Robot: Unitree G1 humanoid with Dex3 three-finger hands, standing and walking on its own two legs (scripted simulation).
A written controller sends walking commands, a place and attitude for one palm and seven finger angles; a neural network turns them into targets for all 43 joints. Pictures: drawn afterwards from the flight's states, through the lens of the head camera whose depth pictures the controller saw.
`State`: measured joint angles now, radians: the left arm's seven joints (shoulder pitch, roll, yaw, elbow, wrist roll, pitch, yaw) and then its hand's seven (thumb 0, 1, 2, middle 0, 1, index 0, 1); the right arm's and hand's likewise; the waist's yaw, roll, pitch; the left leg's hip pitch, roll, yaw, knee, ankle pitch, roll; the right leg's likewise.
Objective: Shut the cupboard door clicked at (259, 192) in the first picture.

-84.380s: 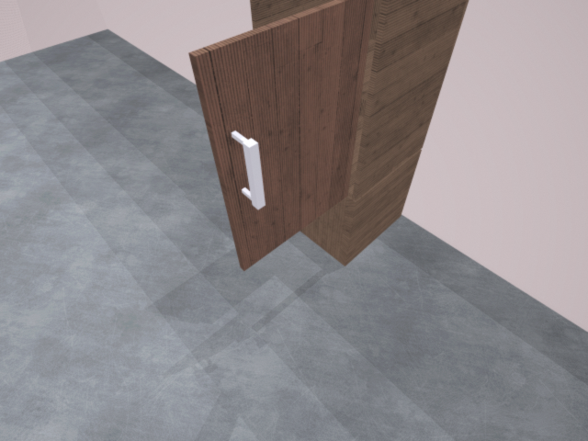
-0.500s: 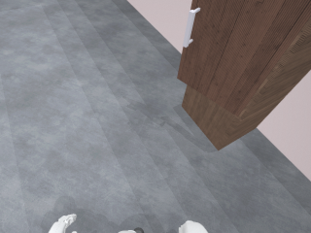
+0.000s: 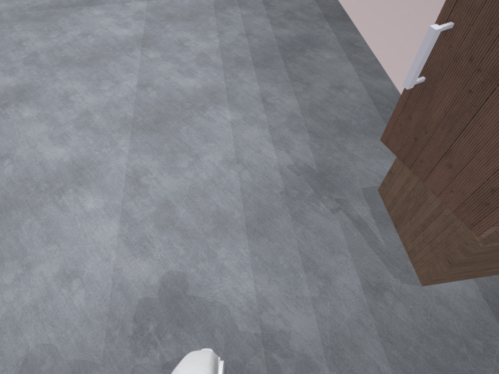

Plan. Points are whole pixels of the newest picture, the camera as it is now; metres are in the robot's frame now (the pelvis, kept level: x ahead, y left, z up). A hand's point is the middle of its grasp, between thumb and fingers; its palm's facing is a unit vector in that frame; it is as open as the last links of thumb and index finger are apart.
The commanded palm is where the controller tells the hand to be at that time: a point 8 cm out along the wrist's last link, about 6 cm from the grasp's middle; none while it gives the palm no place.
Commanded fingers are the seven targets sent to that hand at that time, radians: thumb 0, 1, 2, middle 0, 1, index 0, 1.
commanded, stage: walk to a spot facing it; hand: left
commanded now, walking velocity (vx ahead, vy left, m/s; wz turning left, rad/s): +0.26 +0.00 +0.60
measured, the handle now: (427, 57) +0.84 -0.41 +0.01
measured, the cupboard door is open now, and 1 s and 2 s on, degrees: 18 18 18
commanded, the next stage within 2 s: turn to face it in 1.06 s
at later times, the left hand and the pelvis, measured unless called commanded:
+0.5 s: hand (123, 346) +0.17 +0.25 -0.14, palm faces +0.20 -0.95 -0.24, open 7.4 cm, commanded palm none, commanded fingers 0.00 0.90 0.90 -0.20 -0.30 -0.20 -0.30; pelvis +0.09 +0.02 +0.00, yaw +13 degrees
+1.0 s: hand out of the picture +0.13 +0.20 -0.18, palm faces +0.59 -0.78 -0.20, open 7.3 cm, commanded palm none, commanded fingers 0.00 0.90 0.90 -0.20 -0.30 -0.20 -0.30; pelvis +0.25 +0.05 -0.01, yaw +34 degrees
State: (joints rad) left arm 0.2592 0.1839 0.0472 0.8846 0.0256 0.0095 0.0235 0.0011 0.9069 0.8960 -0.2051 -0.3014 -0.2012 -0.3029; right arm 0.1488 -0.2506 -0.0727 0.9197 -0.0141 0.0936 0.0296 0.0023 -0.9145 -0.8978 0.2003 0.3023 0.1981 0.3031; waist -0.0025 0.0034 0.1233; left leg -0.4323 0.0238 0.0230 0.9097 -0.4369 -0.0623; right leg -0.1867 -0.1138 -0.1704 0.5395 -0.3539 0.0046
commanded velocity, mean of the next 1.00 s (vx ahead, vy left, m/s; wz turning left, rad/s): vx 0.21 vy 0.00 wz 0.58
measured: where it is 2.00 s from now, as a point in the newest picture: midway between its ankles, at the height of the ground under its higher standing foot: (231, 325)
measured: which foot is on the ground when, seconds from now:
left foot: up 0.00-0.08, down 0.10-0.56, up 0.58-1.00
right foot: down 0.00-0.10, up 0.12-0.54, down 0.56-1.00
